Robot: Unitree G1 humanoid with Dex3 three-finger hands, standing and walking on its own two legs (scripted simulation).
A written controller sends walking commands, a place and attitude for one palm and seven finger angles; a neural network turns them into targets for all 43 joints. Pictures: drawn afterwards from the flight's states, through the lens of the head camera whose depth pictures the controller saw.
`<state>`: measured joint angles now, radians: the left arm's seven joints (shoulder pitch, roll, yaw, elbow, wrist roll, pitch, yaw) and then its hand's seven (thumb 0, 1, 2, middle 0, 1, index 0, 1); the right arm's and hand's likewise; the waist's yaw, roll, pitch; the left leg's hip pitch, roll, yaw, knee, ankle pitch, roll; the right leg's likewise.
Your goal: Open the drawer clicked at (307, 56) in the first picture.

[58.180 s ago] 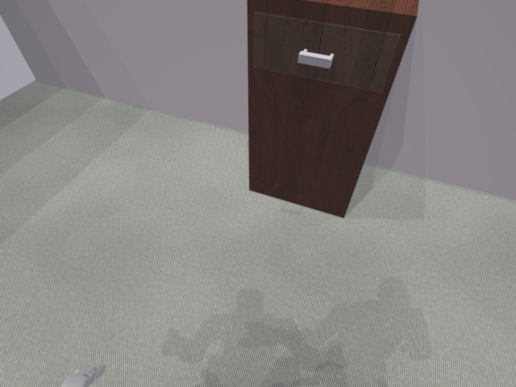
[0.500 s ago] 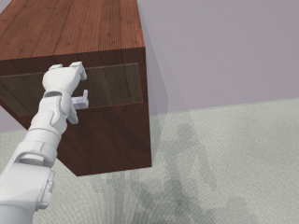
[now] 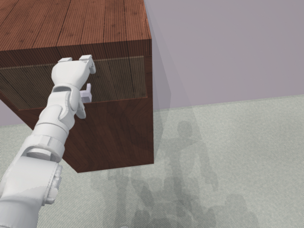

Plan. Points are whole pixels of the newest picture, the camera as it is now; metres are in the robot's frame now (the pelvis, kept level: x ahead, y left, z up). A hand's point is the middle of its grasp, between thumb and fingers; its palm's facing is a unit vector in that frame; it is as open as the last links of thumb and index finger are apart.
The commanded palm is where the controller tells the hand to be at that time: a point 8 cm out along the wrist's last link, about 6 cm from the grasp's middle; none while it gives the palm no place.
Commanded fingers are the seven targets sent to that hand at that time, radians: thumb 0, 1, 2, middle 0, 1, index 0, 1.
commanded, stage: re-aim the fingers above the handle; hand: left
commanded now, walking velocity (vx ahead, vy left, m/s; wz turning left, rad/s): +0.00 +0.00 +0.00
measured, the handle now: (74, 92) +0.52 +0.24 +0.04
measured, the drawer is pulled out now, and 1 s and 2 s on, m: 0.00 0.00 0.00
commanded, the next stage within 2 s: lower the fingers behind the handle in 1.08 s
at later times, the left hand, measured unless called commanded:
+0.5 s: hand (61, 87) +0.47 +0.24 +0.10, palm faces -0.02 -0.01 -1.00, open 13.6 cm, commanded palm +0.46 +0.24 +0.15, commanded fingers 0.00 -0.50 0.30 -0.30 -1.20 -0.30 -1.20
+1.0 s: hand (61, 88) +0.47 +0.24 +0.10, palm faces +0.00 -0.03 -1.00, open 13.6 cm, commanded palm +0.46 +0.22 +0.15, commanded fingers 0.00 -0.50 0.30 -0.30 -1.20 -0.30 -1.20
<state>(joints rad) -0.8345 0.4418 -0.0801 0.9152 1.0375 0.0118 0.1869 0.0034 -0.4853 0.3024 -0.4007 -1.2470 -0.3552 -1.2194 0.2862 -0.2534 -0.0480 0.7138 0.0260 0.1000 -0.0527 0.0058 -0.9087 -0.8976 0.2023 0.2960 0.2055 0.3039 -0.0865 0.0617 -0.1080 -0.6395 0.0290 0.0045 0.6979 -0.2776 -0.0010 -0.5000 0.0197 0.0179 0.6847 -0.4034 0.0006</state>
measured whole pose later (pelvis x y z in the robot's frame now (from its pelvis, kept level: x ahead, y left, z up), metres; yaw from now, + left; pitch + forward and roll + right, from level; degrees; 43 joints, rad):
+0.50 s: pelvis -0.01 -0.01 +0.00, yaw -1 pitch +12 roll -1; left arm -0.84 0.58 -0.02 1.01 1.04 -0.02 0.14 0.00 -0.49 0.30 -0.34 -1.20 -0.37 -1.21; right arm 0.34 -0.28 -0.05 0.72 0.05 0.09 -0.09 0.01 -0.91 -0.90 0.20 0.30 0.21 0.30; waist -0.11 0.05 -0.11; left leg -0.62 0.05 0.01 0.67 -0.26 -0.01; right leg -0.49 0.04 0.03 0.65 -0.38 -0.01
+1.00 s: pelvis +0.00 +0.01 +0.00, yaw +1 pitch +13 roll -2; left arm -0.88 0.49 -0.12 0.94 1.01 0.05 0.14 0.00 -0.49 0.30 -0.33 -1.22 -0.35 -1.25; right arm 0.30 -0.23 -0.04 0.71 0.02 0.10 -0.04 0.01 -0.91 -0.90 0.20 0.30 0.21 0.30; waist -0.06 0.05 -0.12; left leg -0.66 0.02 -0.01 0.72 -0.28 0.01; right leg -0.51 0.01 0.00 0.68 -0.40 0.01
